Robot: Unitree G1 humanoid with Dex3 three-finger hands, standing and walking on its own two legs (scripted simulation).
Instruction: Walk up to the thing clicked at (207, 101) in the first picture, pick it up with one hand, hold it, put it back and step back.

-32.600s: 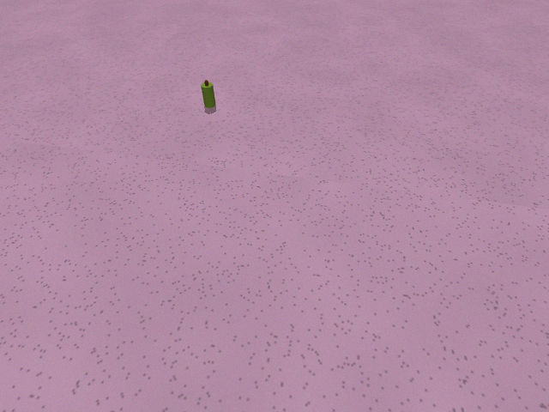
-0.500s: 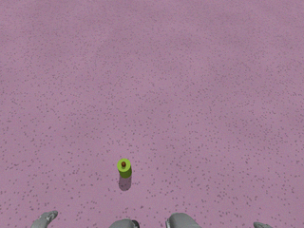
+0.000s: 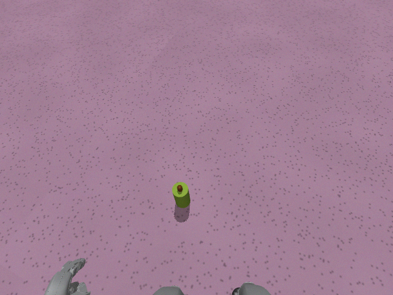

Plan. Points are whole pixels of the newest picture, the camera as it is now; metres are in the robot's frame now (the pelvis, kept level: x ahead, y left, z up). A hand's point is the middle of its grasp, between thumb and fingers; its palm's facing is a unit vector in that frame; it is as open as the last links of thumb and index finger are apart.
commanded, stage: step back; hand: left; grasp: from the side
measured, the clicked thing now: (181, 194) +0.59 +0.13 -0.67
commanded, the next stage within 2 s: none
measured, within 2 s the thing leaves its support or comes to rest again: neither
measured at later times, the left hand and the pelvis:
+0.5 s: hand out of the picture -0.09 +0.25 -0.15, palm faces -0.08 -0.91 -0.41, open 7.3 cm; pelvis -0.16 -0.01 -0.01, yaw -4 degrees
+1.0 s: hand out of the picture -0.20 +0.25 -0.15, palm faces +0.00 -0.93 -0.36, open 7.3 cm; pelvis -0.33 -0.01 +0.00, yaw +0 degrees
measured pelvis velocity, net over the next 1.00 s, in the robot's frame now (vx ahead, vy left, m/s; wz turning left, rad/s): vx -0.33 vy -0.01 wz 0.01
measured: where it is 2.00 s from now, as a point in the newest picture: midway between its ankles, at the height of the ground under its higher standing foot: outside the picture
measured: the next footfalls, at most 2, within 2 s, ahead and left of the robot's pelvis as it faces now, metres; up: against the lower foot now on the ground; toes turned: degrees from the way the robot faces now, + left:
left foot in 0.04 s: +0.02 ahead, +0.13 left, +0.00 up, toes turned -3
right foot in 0.44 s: -0.15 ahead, -0.13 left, +0.00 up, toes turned -2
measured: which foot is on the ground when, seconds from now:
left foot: up 0.00-0.02, down 0.04-0.48, up 0.50-0.82, down 0.84-1.00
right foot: down 0.00-0.06, up 0.08-0.42, down 0.44-0.86, up 0.88-1.00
